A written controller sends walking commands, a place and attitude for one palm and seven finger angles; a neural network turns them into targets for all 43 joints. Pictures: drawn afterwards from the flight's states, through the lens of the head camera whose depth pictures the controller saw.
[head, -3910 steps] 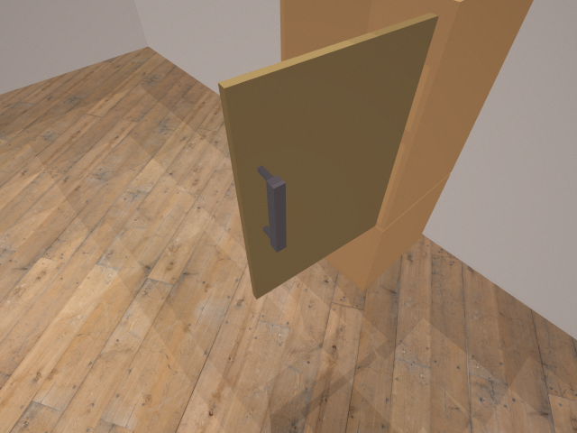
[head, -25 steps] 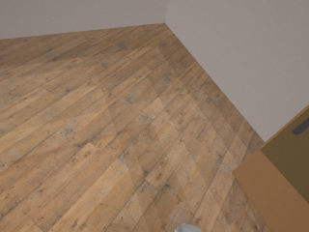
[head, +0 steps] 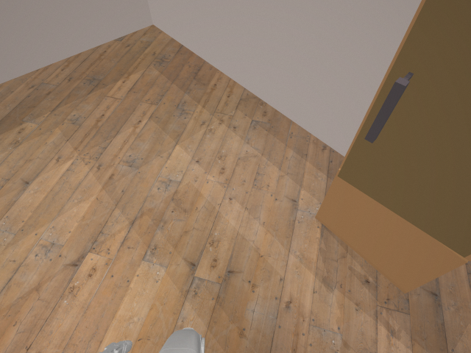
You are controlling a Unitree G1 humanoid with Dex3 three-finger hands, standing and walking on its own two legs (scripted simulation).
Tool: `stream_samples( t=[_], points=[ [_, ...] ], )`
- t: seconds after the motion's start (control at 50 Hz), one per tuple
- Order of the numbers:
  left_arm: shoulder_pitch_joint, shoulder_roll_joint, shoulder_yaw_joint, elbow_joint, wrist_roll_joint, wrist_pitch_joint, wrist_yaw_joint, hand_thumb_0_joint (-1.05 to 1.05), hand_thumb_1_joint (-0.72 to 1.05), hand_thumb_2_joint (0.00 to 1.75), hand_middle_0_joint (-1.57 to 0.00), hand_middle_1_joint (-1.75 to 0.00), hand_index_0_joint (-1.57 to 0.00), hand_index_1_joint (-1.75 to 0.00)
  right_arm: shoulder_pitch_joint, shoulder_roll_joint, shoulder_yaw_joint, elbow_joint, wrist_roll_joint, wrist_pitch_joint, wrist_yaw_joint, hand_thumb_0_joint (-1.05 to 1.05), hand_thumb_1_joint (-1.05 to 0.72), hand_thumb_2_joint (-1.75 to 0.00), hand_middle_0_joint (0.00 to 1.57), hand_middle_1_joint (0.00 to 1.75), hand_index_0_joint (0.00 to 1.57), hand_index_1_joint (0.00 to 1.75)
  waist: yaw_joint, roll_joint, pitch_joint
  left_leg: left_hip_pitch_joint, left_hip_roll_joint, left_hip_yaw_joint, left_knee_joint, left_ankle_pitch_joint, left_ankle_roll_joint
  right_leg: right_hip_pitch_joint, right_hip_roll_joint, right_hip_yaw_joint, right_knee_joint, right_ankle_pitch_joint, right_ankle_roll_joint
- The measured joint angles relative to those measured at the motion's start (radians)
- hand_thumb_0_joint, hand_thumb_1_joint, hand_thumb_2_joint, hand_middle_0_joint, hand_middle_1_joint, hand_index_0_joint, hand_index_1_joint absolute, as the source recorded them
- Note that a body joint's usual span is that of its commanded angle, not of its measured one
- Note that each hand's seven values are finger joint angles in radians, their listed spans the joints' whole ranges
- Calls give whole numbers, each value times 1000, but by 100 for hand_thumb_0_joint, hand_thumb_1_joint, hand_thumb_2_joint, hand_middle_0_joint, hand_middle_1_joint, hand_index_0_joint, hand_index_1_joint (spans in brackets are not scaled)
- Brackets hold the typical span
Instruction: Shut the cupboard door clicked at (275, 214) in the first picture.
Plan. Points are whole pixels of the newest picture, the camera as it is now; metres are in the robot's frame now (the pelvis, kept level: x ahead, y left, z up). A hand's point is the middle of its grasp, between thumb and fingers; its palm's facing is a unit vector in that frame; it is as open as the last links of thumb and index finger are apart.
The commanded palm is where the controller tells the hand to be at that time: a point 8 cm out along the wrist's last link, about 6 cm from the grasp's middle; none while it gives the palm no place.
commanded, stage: turn to face it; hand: left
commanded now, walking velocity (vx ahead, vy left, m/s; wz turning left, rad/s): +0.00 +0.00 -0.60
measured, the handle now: (388, 109) +0.65 -0.34 +0.00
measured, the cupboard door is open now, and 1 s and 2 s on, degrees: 5 5 5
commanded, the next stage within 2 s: take the last steps up to it in 1.16 s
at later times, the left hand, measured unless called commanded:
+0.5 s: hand (132, 326) +0.18 +0.22 -0.16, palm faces -0.29 -0.93 -0.22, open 7.4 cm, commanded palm none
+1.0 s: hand (169, 314) +0.20 +0.15 -0.17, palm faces -0.48 -0.86 -0.20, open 7.3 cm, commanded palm none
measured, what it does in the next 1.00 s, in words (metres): steps on the spot, turning right: left foot, then right foot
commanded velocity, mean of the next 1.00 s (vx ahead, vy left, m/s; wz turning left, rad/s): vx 0.00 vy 0.00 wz -0.51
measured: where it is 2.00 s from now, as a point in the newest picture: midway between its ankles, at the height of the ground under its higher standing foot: outside the picture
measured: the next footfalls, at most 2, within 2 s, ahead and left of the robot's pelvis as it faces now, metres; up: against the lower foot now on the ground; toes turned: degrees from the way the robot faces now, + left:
left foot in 0.12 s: +0.06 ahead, +0.14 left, +0.00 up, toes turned -2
right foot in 0.60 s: +0.02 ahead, -0.09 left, +0.00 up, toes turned -27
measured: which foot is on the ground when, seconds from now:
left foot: up 0.00-0.10, down 0.12-0.60, up 0.62-1.00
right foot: down 0.00-0.14, up 0.16-0.58, down 0.60-1.00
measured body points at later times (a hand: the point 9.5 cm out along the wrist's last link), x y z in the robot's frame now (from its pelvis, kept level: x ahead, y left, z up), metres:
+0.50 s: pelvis +0.02 +0.04 +0.00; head +0.07 +0.04 +0.45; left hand +0.19 +0.27 -0.14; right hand -0.01 -0.21 -0.14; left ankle +0.03 +0.14 -0.74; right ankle -0.04 -0.09 -0.69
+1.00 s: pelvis +0.05 +0.02 +0.00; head +0.09 +0.01 +0.45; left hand +0.23 +0.20 -0.15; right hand -0.01 -0.25 -0.14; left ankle +0.12 +0.13 -0.72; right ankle -0.02 -0.08 -0.74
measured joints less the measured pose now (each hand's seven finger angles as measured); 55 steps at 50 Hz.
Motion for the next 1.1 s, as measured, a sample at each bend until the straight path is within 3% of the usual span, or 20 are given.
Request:
stream_samples(
  t=[0.08,0.12,0.16,0.2,0.24,0.32,0.4,0.48,0.54,0.58,0.6,0.64,0.68,0.76,0.92,0.98,1.02,1.04,1.1],
  points=[
    [13,9,9,4,5,7,-3,0,90,90,-20,-30,-21,-30,-16,13,7,-15,7,-14,-4,0,-91,-90,20,30,20,30,20,-26,-8,79,-27,9,-215,-15,6,-22,6,42,35,-19,20],
    [20,17,16,6,1,15,-3,0,90,90,-20,-30,-21,-30,-15,17,14,-26,10,-29,-7,0,-91,-90,20,30,20,30,24,-34,-17,149,-40,17,-378,62,12,-46,14,62,78,-42,38],
    [15,38,28,14,-8,29,-1,0,90,90,-20,-30,-21,-30,-17,35,24,-27,3,-45,-10,0,-91,-90,20,30,20,30,31,-69,-15,162,-52,51,-393,72,74,-91,11,78,190,-137,30],
    [14,53,37,20,-4,40,-4,0,91,90,-20,-30,-20,-30,-10,48,39,-35,-6,-49,-10,0,-91,-90,20,30,20,30,38,-76,-13,181,-36,82,-399,56,115,-156,21,49,390,-235,34],
    [12,64,44,24,1,45,-13,0,91,90,-20,-30,-20,-30,4,58,48,-41,-11,-49,-16,0,-91,-90,20,30,20,30,37,-69,-14,209,-21,101,-442,67,125,-205,17,11,557,-230,45],
    [9,75,52,18,-2,42,-26,0,91,90,-20,-30,-20,-30,22,67,53,-36,-11,-50,-22,0,-90,-90,21,30,20,30,40,-50,-10,261,0,146,-526,102,127,-240,-16,-32,675,-169,69],
    [1,76,54,17,-3,47,-28,0,91,90,-19,-30,-20,-30,38,70,46,-22,-9,-53,-20,0,-90,-90,21,30,20,30,35,-35,-7,292,16,201,-549,100,125,-225,-47,-56,619,-153,76],
    [-19,62,46,17,-2,51,-31,0,91,90,-19,-30,-20,-30,54,59,32,-2,-11,-47,-14,0,-90,-90,21,30,20,30,18,-15,-2,308,38,254,-521,72,114,-173,-64,-88,452,-164,66],
    [-37,45,36,10,-2,43,-32,0,91,90,-19,-30,-20,-30,65,40,20,15,-12,-40,-8,0,-90,-90,21,30,20,30,3,6,1,307,59,290,-469,36,98,-117,-60,-113,305,-157,46],
    [-43,36,29,-2,-2,31,-33,0,91,90,-19,-30,-20,-30,79,23,12,24,-9,-34,-4,0,-90,-90,21,30,20,30,-1,19,-5,294,76,309,-409,0,82,-61,-52,-128,174,-70,27],
    [-41,37,24,-10,0,18,-32,0,91,90,-19,-30,-20,-30,87,16,8,28,-5,-29,-1,0,-90,-90,21,30,20,30,0,18,-14,274,82,311,-355,-23,72,-34,-51,-123,117,-56,4],
    [-47,17,14,-7,-3,-5,-19,0,91,90,-19,-30,-20,-30,70,-9,0,43,0,-3,-2,0,-90,-90,21,30,20,30,0,50,-8,193,72,207,-164,-138,49,-55,-27,-114,154,-91,-21],
    [-40,2,4,-8,-5,-12,-7,0,91,90,-20,-30,-20,-30,51,-22,-6,46,2,15,-6,0,-91,-90,20,30,20,30,-4,61,-6,110,32,112,11,-149,39,-49,-17,-101,137,-79,-26],
    [-17,-3,-1,2,-8,-8,7,0,91,90,-20,-30,-20,-30,21,-16,-4,31,-1,10,1,1,-91,-90,20,30,20,29,-3,34,-12,11,5,45,117,-32,17,-16,-5,-61,37,-16,-30],
    [23,-9,-1,26,0,-12,2,0,90,90,-20,-30,-21,-30,-6,4,3,9,0,-1,-2,0,-91,-90,20,30,20,30,16,-1,-34,21,-13,-4,-58,-5,5,6,21,-8,-22,10,-24],
    [36,-5,5,35,4,-7,4,0,90,90,-20,-30,-21,-30,-13,16,9,7,5,-9,-7,0,-91,-90,20,30,20,30,29,-19,-41,84,-34,5,-209,-19,14,0,25,14,0,-6,-11],
    [45,2,10,43,0,-1,6,0,90,90,-20,-30,-21,-30,-11,24,16,3,8,-22,-9,0,-91,-90,20,30,20,30,34,-30,-48,152,-48,13,-362,57,22,-13,28,30,35,-27,3],
    [50,7,13,47,-4,4,7,0,90,90,-20,-30,-21,-30,-8,28,21,2,7,-32,-11,0,-91,-90,20,30,20,30,33,-35,-54,183,-50,20,-427,82,48,-25,32,38,64,-44,12],
    [46,30,23,63,-9,23,8,0,91,90,-20,-30,-20,-30,-3,55,40,1,-6,-43,-14,0,-91,-90,20,30,20,30,38,-67,-49,204,-55,60,-430,66,119,-91,28,34,267,-204,16]
  ],
)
